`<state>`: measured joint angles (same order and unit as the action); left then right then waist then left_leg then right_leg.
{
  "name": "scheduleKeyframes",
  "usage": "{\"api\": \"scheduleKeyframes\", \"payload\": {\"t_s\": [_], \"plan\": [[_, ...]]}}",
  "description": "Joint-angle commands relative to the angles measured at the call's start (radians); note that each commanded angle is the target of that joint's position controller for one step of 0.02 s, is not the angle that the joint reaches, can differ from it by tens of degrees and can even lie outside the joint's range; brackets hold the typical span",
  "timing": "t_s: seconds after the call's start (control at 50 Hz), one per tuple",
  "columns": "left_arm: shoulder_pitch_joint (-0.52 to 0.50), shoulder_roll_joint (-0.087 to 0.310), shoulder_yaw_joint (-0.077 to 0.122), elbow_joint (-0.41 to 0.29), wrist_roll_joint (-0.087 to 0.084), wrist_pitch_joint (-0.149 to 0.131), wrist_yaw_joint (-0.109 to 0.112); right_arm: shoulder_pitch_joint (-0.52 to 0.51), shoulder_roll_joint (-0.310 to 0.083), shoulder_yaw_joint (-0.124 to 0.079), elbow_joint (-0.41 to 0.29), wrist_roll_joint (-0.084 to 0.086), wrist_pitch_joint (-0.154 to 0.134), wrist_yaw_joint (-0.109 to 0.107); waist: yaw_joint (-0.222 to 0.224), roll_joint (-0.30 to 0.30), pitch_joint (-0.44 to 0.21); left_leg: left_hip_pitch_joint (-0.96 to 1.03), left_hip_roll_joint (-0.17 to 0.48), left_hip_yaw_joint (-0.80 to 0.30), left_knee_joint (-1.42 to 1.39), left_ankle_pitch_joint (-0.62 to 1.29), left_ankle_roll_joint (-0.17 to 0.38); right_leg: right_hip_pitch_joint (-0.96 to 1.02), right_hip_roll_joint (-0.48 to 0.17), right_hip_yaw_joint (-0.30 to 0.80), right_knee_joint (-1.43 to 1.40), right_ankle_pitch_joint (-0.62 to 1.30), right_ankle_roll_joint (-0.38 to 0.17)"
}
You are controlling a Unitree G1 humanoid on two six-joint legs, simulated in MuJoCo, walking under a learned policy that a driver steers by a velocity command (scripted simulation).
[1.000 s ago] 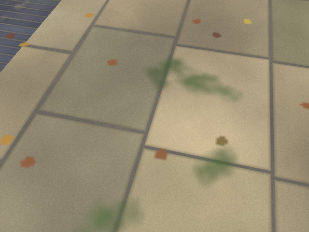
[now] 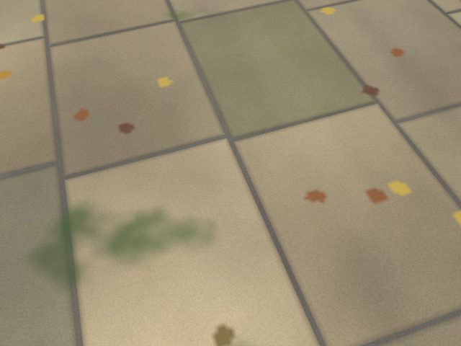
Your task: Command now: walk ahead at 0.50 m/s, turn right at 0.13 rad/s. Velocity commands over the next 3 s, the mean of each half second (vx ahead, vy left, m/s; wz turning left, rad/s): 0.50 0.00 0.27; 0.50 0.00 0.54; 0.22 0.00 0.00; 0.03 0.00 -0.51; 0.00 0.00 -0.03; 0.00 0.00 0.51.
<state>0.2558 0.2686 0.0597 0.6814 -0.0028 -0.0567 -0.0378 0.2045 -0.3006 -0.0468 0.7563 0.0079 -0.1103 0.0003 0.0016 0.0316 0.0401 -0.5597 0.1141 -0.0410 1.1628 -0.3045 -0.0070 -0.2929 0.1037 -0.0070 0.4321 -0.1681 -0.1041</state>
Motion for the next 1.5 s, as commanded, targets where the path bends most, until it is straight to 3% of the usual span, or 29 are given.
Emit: {"api": "scheduleKeyframes", "payload": {"t_s": [0.02,0.16,0.28,0.34,0.38,0.4,0.42,0.44,0.46,0.5,0.58,0.68,0.78,0.84,0.86,0.88,0.9,0.92,0.98,1.02,1.14,1.22,1.28,1.3,1.32,1.34,1.36,1.42,1.5], "plan": [[-0.019,0.122,0.029,-0.046,0.005,-0.040,0.007,0.082,-0.077,-0.024,-0.025,-0.006,0.023,-0.005,-0.030,-0.070,-0.090,-0.074,0.047,-0.011,-0.057,0.111,-0.019,0.099,-0.289,0.219,-0.232,0.367,-0.182],[0.045,0.140,0.025,0.030,0.009,-0.046,0.029,-0.104,-0.038,-0.009,-0.068,0.011,0.019,0.017,0.055,-0.077,-0.003,-0.130,0.001,0.004,-0.431,0.478,0.010,0.180,-0.265,0.049,-0.291,0.280,-0.083],[0.096,0.154,0.031,0.089,0.002,-0.021,0.038,-0.212,-0.023,0.000,-0.141,0.015,0.012,0.060,0.093,-0.064,0.041,-0.237,-0.046,0.025,-0.563,0.353,0.057,0.414,-0.347,0.001,-0.220,0.404,-0.071],[0.061,0.189,0.039,0.080,-0.001,-0.001,0.055,-0.158,-0.049,-0.013,-0.160,0.009,0.017,0.073,0.042,-0.111,-0.032,-0.095,-0.120,0.116,-0.569,0.193,0.102,0.446,-0.345,-0.046,-0.061,0.838,-0.037],[0.036,0.205,0.039,0.070,-0.003,0.013,0.069,0.069,-0.124,-0.054,-0.122,0.008,0.023,0.061,-0.088,-0.114,-0.167,0.240,-0.191,0.140,-0.625,0.210,0.160,0.358,-0.303,-0.095,0.257,1.014,0.004],[0.045,0.178,0.024,0.048,0.010,0.002,0.075,0.227,-0.206,-0.080,-0.099,0.005,0.031,0.044,-0.153,-0.016,-0.277,0.557,-0.047,-0.081,-0.641,0.275,0.230,0.122,-0.260,-0.114,0.562,0.707,0.043],[0.174,0.029,-0.023,0.013,0.036,-0.029,0.048,0.231,-0.281,-0.091,-0.102,0.008,0.025,0.041,-0.040,0.240,-0.387,0.933,0.208,-0.645,-0.699,0.170,0.437,-0.344,-0.028,-0.029,0.922,-0.327,0.110],[0.084,0.126,-0.009,0.017,0.007,-0.067,0.027,0.281,-0.183,-0.071,-0.101,0.012,0.027,0.035,-0.126,0.139,-0.457,1.000,0.211,-0.761,-0.803,0.062,0.430,-0.466,-0.048,0.142,1.012,-0.385,0.096],[-0.017,0.158,-0.001,-0.024,-0.029,-0.087,0.017,0.231,-0.151,-0.061,-0.107,0.006,0.030,0.028,-0.130,0.089,-0.298,0.892,0.180,-0.605,-0.827,0.092,0.373,-0.537,-0.103,0.142,0.979,-0.297,0.081],[-0.072,0.145,-0.001,-0.038,0.003,-0.094,0.026,0.100,-0.119,-0.051,-0.142,0.006,0.037,0.025,-0.050,-0.071,-0.136,0.590,0.106,-0.425,-0.860,0.289,0.325,-0.458,-0.170,0.110,0.802,-0.195,0.089],[-0.014,0.116,0.000,-0.037,0.022,-0.049,0.038,0.042,-0.117,-0.047,-0.157,0.000,0.036,0.013,0.026,-0.005,-0.080,0.336,0.039,-0.292,-0.929,0.450,0.328,-0.329,-0.195,0.075,0.625,-0.143,0.152],[-0.198,0.066,-0.021,-0.075,0.019,-0.047,0.038,0.098,-0.150,-0.057,-0.126,0.015,0.051,-0.010,-0.044,0.042,-0.058,0.237,-0.054,-0.194,-0.903,0.345,0.246,-0.222,-0.129,0.043,0.246,0.194,0.181],[-0.268,0.119,0.003,-0.098,-0.003,-0.067,0.021,0.156,-0.146,-0.058,-0.102,0.022,0.066,-0.014,-0.063,0.075,-0.071,0.367,-0.002,-0.345,-0.803,0.204,0.210,-0.166,-0.093,0.089,0.078,0.170,0.150],[-0.129,0.158,0.033,-0.067,-0.001,-0.081,0.026,0.121,-0.111,-0.049,-0.116,0.014,0.071,-0.014,0.024,0.101,-0.112,0.367,-0.034,-0.373,-0.663,0.231,0.161,0.043,-0.109,0.079,0.002,0.109,0.084],[0.003,0.204,0.049,-0.057,0.017,-0.085,0.035,0.110,-0.055,-0.028,-0.134,0.005,0.065,-0.010,0.087,0.033,-0.223,0.276,-0.086,-0.304,-0.438,0.173,0.123,0.267,-0.247,0.199,0.016,0.069,0.021],[0.123,0.292,0.072,-0.028,0.034,-0.073,0.039,0.232,0.007,-0.007,-0.160,0.022,0.055,-0.011,0.063,-0.247,-0.364,-0.056,-0.226,-0.148,-0.103,-0.157,0.049,0.621,-0.479,0.600,-0.031,-0.101,-0.143],[0.142,0.238,0.065,-0.017,0.008,-0.065,0.031,0.251,-0.067,-0.016,-0.154,0.032,0.052,-0.013,0.069,-0.316,-0.349,-0.228,-0.166,-0.139,0.077,-0.283,0.031,0.632,-0.547,0.829,-0.108,-0.345,-0.176],[0.099,0.165,0.046,-0.031,0.002,-0.060,0.035,0.167,-0.139,-0.036,-0.151,0.030,0.058,-0.012,0.092,-0.196,-0.214,-0.273,-0.122,-0.144,0.146,-0.192,0.023,0.518,-0.503,0.697,-0.130,-0.390,-0.131],[0.007,0.099,0.018,-0.019,0.017,-0.049,0.034,0.057,-0.103,-0.040,-0.178,0.008,0.066,-0.004,0.043,-0.122,-0.043,-0.187,-0.046,-0.100,0.064,-0.031,0.020,0.225,-0.370,0.372,-0.186,-0.090,-0.075],[0.004,0.092,0.017,0.004,0.014,-0.056,0.028,0.080,-0.058,-0.031,-0.167,0.017,0.070,0.002,0.019,-0.148,-0.033,-0.129,-0.040,-0.077,0.005,-0.011,0.019,0.158,-0.336,0.279,-0.229,-0.006,-0.084],[-0.025,0.158,0.030,0.065,0.000,-0.045,0.033,-0.018,0.002,-0.003,-0.174,-0.008,0.060,0.010,0.013,-0.125,-0.063,0.012,-0.061,0.014,-0.383,0.204,-0.011,0.126,-0.298,0.031,-0.191,0.608,-0.085],[0.046,0.177,0.028,0.116,-0.022,-0.019,0.035,-0.120,-0.017,-0.010,-0.200,-0.007,0.050,0.023,0.046,-0.139,-0.084,0.107,-0.102,0.024,-0.569,0.276,0.009,0.187,-0.303,0.061,-0.122,0.566,-0.060],[0.031,0.166,0.022,0.124,-0.033,-0.010,0.038,-0.023,-0.072,-0.037,-0.166,-0.026,0.039,0.014,-0.022,-0.114,-0.127,0.329,-0.125,0.033,-0.765,0.440,0.062,0.170,-0.258,0.090,0.031,0.484,-0.001],[0.046,0.126,0.008,0.112,-0.012,-0.018,0.037,0.040,-0.139,-0.054,-0.162,-0.042,0.038,0.001,-0.038,-0.052,-0.204,0.515,-0.005,-0.057,-0.720,0.799,0.105,0.078,-0.198,0.064,0.163,0.308,0.049],[0.148,0.043,-0.023,0.109,0.008,-0.026,0.035,0.085,-0.180,-0.059,-0.175,-0.071,0.053,-0.013,-0.025,0.138,-0.336,0.811,0.259,-0.278,-0.633,1.141,0.261,-0.184,-0.112,0.019,0.432,-0.181,0.122],[0.167,0.079,-0.020,0.117,-0.008,-0.013,0.035,0.112,-0.129,-0.047,-0.171,-0.051,0.071,-0.012,-0.054,0.214,-0.445,0.813,0.337,-0.376,-0.651,1.123,0.344,-0.231,-0.098,0.083,0.618,-0.567,0.151],[0.134,0.158,0.008,0.115,-0.028,0.006,0.035,0.091,-0.118,-0.044,-0.167,-0.031,0.084,-0.007,-0.059,0.145,-0.383,0.731,0.297,-0.321,-0.691,0.934,0.327,-0.288,-0.121,0.100,0.727,-0.566,0.161],[0.083,0.139,0.023,0.109,-0.017,0.077,0.069,-0.076,-0.079,-0.033,-0.162,-0.017,0.090,-0.011,0.013,0.104,-0.173,0.407,0.193,-0.165,-0.843,0.437,0.246,-0.278,-0.174,0.067,0.725,-0.385,0.194],[0.087,0.091,0.024,0.080,-0.006,0.115,0.082,-0.162,-0.078,-0.041,-0.139,-0.035,0.083,-0.021,0.049,0.130,-0.122,0.221,0.160,-0.015,-0.911,0.294,0.239,-0.144,-0.169,0.012,0.619,-0.242,0.191]]}}
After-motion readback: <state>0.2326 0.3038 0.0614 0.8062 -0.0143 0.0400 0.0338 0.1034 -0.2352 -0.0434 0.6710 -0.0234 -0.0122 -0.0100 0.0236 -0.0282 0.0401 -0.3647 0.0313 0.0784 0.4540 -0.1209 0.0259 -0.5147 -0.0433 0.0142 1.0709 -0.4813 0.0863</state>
